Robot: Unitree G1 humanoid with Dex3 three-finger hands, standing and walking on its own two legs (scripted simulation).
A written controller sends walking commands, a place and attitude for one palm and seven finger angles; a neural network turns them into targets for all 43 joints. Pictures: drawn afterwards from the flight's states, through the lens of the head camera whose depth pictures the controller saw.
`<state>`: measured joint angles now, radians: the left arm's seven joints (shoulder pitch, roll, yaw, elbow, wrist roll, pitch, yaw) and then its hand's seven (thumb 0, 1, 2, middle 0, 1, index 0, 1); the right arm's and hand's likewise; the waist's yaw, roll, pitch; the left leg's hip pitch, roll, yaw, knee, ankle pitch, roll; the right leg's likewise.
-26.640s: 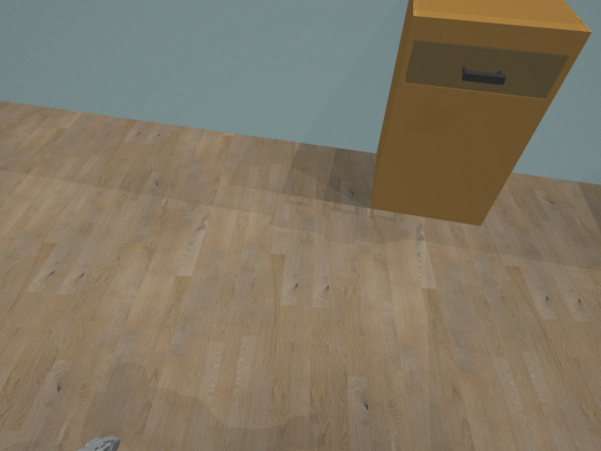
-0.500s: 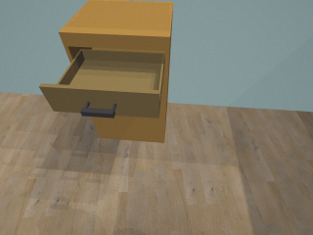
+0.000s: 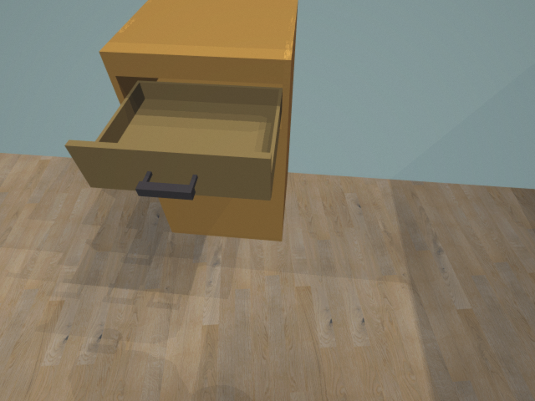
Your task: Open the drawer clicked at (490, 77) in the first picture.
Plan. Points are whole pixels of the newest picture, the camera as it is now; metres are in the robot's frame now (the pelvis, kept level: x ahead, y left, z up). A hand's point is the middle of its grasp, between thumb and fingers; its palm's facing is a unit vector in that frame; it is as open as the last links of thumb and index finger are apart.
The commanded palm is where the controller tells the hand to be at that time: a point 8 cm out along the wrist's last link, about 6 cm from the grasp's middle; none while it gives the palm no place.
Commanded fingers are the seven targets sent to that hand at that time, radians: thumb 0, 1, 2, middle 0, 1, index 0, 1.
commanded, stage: stand and wait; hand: left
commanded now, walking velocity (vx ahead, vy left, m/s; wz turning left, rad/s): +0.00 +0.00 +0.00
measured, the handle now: (168, 183) +0.56 +0.26 -0.07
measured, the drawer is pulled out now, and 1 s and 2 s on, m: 0.30 0.30 0.30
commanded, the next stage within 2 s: none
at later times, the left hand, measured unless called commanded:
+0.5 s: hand out of the picture +0.07 +0.21 -0.16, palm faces -0.01 -0.95 -0.30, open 7.4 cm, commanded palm none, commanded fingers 0.00 0.90 0.90 -0.20 -0.30 -0.20 -0.30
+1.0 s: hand out of the picture +0.10 +0.22 -0.16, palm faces -0.02 -0.94 -0.33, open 7.4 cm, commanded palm none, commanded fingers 0.00 0.90 0.90 -0.20 -0.30 -0.20 -0.30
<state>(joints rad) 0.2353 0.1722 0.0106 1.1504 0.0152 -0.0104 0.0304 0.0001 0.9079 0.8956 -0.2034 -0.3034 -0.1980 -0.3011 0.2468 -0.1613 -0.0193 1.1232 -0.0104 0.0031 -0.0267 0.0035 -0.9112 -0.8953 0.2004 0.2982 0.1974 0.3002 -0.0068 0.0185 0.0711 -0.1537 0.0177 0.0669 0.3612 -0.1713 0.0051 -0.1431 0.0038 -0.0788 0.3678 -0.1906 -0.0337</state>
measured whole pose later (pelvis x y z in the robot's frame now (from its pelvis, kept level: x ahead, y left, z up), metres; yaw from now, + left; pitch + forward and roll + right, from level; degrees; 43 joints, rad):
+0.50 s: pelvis +0.01 -0.01 +0.00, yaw +0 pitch -2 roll +0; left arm 0.14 0.25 0.02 1.14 0.01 -0.02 0.02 0.00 0.91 0.90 -0.20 -0.30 -0.20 -0.30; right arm 0.18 -0.25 -0.02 1.12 -0.01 0.00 -0.02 0.00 -0.91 -0.90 0.20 0.30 0.20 0.30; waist -0.01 0.03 0.08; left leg -0.12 0.03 0.06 0.32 -0.17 -0.01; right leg -0.11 0.02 -0.08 0.33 -0.19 -0.05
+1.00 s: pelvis +0.02 -0.02 +0.00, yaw +0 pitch -1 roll +0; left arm 0.11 0.29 0.02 1.14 0.01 -0.02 0.02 0.00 0.91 0.90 -0.21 -0.30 -0.20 -0.30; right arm 0.14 -0.29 -0.02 1.12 -0.01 0.01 -0.01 0.01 -0.91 -0.90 0.20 0.30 0.20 0.30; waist -0.01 0.03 0.07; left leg -0.10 0.04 0.06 0.30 -0.17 -0.03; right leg -0.09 0.03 -0.08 0.30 -0.19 -0.06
